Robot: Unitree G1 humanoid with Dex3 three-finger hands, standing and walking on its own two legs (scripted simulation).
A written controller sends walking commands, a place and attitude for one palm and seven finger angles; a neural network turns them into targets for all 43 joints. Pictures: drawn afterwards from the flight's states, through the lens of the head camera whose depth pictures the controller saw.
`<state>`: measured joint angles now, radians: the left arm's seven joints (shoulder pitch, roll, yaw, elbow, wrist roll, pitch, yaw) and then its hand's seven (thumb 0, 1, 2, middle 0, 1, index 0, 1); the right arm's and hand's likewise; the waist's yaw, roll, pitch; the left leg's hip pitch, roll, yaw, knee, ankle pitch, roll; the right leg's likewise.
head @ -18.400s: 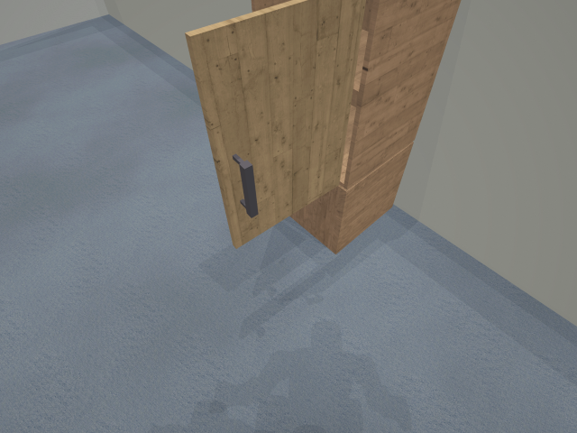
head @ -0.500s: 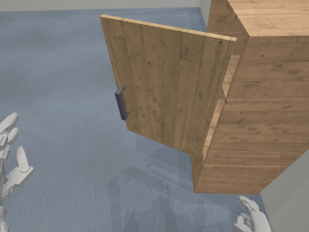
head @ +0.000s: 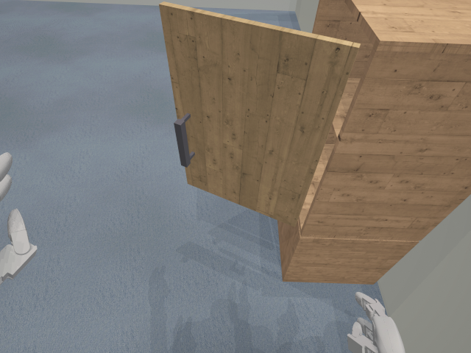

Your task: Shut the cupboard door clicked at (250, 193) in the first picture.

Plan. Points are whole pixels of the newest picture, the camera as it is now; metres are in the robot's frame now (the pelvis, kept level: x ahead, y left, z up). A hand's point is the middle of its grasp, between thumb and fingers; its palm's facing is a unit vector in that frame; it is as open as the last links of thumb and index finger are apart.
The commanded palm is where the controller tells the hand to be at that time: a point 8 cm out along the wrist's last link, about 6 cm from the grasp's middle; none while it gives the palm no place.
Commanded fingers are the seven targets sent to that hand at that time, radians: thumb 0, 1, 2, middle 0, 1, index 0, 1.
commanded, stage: step back with the hand held close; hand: left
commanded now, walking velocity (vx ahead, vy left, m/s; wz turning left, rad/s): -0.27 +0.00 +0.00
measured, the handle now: (186, 140) +0.67 +0.19 -0.09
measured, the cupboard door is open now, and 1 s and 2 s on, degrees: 66 66 66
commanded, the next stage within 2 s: stop stepping back and stand still in 1.02 s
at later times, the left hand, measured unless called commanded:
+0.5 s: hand (9, 297) +0.15 +0.25 +0.17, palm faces +0.43 -0.77 -0.47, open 7.4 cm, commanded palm +0.07 +0.29 +0.19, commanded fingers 0.00 0.90 0.90 -0.20 -0.30 -0.20 -0.30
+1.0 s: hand out of the picture +0.03 +0.27 +0.19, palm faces +0.55 -0.75 -0.37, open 7.4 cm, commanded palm -0.02 +0.30 +0.19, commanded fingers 0.00 0.90 0.90 -0.20 -0.30 -0.20 -0.30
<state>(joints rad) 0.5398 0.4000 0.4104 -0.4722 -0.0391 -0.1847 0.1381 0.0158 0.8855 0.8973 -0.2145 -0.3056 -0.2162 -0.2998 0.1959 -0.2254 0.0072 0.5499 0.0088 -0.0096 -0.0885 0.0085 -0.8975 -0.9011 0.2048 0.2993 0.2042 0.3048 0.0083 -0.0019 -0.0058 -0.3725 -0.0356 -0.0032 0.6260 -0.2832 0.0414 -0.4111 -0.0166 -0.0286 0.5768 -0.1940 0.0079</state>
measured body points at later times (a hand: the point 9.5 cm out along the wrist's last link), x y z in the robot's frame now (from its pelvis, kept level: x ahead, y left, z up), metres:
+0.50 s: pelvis -0.05 -0.01 -0.01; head -0.04 +0.00 +0.44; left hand +0.12 +0.29 +0.19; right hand +0.12 -0.25 -0.09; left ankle +0.02 +0.10 -0.72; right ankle +0.04 -0.13 -0.73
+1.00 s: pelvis -0.13 -0.01 +0.00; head -0.13 +0.02 +0.45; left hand +0.00 +0.30 +0.20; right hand +0.10 -0.21 -0.06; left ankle +0.02 +0.11 -0.73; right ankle -0.18 -0.15 -0.72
